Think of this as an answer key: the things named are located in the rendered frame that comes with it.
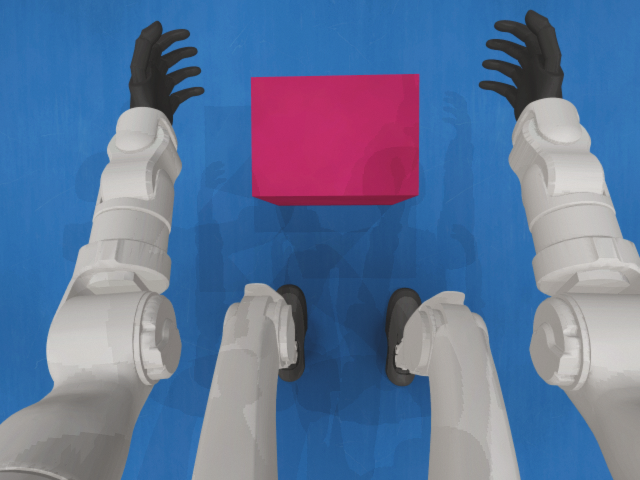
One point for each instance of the robot left forearm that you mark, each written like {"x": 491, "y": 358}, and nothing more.
{"x": 127, "y": 250}

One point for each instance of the left robot upper arm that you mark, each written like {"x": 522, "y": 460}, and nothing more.
{"x": 106, "y": 353}

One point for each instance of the carton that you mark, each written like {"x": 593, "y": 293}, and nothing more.
{"x": 335, "y": 140}

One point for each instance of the robot right forearm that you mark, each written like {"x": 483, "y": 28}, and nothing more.
{"x": 578, "y": 242}

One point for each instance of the left robot shin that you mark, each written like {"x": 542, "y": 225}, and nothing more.
{"x": 260, "y": 289}

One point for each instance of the robot right foot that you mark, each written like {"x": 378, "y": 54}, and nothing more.
{"x": 402, "y": 304}

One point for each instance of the right robot upper arm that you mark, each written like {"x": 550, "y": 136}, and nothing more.
{"x": 589, "y": 345}

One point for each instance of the robot right hand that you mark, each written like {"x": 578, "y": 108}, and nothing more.
{"x": 541, "y": 75}

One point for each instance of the robot left hand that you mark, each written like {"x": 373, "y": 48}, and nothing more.
{"x": 149, "y": 85}

